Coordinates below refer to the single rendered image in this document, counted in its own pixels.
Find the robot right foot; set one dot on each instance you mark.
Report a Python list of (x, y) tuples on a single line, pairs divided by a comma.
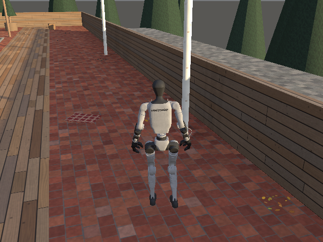
[(174, 203)]

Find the robot left thigh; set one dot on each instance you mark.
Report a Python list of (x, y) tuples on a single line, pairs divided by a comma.
[(150, 155)]

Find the robot left hand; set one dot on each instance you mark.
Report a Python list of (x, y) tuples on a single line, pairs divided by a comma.
[(136, 145)]

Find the left robot forearm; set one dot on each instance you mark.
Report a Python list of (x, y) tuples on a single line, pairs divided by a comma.
[(136, 135)]

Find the left robot upper arm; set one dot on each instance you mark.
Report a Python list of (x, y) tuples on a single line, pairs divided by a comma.
[(141, 115)]

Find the robot right hand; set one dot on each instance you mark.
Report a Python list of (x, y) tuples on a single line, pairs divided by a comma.
[(188, 143)]

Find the right robot forearm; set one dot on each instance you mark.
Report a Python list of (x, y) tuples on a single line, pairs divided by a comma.
[(184, 132)]

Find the right robot upper arm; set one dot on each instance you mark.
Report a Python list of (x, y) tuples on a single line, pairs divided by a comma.
[(178, 113)]

